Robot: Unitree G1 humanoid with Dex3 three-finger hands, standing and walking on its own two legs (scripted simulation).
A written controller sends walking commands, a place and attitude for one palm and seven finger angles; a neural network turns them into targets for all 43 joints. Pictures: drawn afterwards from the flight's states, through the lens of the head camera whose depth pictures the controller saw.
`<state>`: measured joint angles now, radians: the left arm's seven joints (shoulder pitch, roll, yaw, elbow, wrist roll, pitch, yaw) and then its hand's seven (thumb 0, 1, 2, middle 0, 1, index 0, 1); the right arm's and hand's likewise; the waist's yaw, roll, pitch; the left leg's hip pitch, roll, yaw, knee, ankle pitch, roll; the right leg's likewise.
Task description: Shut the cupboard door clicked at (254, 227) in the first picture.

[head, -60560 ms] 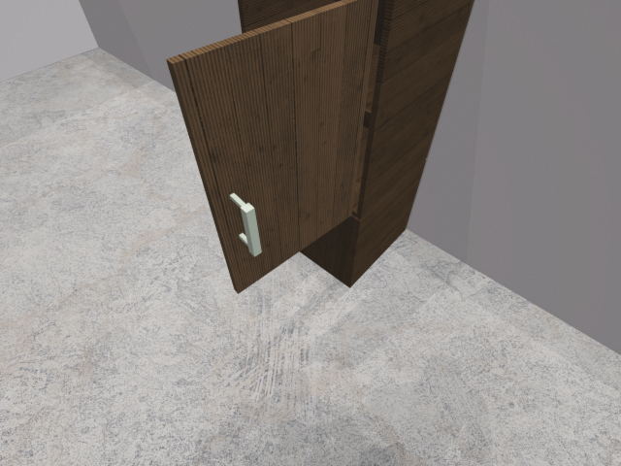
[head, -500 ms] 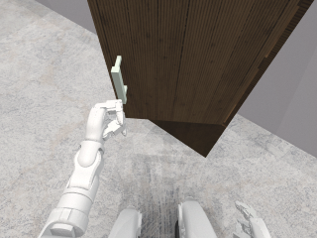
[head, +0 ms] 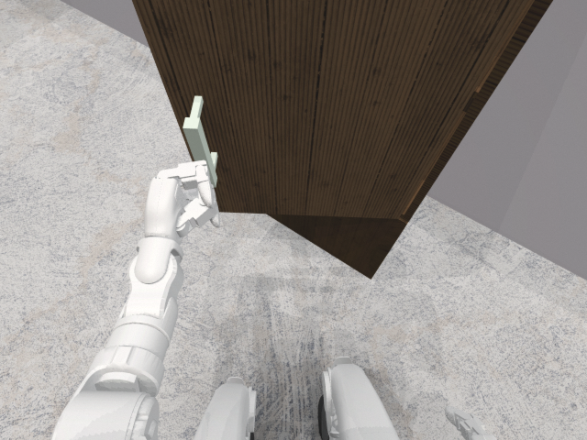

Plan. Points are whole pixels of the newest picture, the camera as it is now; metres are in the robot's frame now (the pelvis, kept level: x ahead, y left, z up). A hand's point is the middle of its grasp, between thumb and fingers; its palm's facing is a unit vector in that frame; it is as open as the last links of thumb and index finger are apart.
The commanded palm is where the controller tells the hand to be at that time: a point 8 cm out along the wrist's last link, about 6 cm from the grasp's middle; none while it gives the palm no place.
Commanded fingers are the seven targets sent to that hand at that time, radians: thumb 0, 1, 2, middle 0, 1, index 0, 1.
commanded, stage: push the door shut along its arc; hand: left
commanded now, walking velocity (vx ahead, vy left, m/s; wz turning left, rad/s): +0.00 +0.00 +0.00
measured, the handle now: (204, 145) +0.53 +0.12 +0.03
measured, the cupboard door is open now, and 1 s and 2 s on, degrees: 33 22 14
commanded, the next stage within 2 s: pull the fist back off the door in 1.76 s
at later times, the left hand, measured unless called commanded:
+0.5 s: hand (222, 178) +0.46 +0.08 +0.04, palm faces -0.19 -0.98 -0.05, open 3.1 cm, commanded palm +0.45 +0.13 +0.03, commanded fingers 0.00 0.90 0.90 -1.30 -1.50 -1.30 -1.50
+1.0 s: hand (236, 150) +0.51 +0.07 +0.04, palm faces -0.30 -0.95 -0.05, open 3.1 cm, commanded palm +0.52 +0.11 +0.03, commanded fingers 0.00 0.90 0.90 -1.30 -1.50 -1.30 -1.50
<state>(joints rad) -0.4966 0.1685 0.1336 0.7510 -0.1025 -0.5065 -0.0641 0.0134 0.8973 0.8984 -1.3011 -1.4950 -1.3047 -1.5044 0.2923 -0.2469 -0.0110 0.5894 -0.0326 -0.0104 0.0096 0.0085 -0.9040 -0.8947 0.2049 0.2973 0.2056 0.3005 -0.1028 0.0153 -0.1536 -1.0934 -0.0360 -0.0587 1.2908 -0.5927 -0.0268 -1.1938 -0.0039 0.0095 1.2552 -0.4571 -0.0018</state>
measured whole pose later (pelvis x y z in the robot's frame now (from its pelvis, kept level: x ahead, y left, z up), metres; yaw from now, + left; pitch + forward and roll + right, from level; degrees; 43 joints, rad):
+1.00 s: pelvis -0.01 +0.01 -0.02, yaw +0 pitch +28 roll -2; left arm -1.04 0.36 0.18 1.18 -0.06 -0.41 -0.22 0.01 0.90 0.90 -1.30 -1.49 -1.30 -1.50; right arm 0.33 -0.26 0.01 0.63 -0.04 0.02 0.02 0.00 -0.90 -0.89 0.20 0.30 0.21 0.30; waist -0.22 0.03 -0.14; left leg -1.29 -0.04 -0.08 1.40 -0.60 -0.01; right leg -1.36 0.00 -0.01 1.31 -0.44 0.01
